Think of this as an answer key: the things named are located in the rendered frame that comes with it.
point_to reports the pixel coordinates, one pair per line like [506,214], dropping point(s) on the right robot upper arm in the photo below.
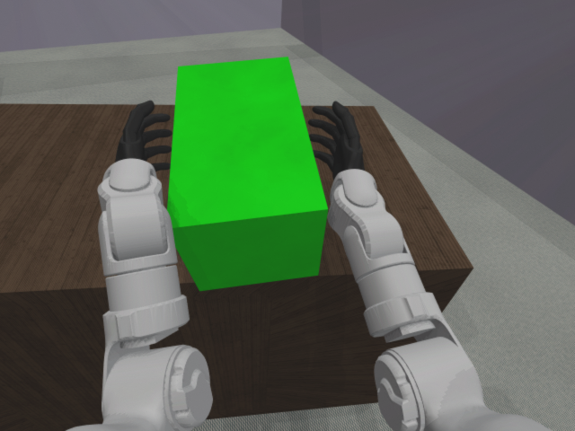
[430,385]

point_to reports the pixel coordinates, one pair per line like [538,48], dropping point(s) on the robot left forearm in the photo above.
[137,243]

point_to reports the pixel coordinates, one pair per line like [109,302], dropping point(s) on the left robot upper arm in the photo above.
[161,389]

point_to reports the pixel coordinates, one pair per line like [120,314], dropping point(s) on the robot right hand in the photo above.
[346,149]

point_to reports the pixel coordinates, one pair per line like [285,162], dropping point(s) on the carton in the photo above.
[245,196]

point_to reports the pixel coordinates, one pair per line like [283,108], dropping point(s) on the robot left hand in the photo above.
[133,141]

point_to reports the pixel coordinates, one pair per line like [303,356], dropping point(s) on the pedestal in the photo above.
[287,345]

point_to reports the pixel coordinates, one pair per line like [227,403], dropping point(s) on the robot right forearm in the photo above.
[397,305]

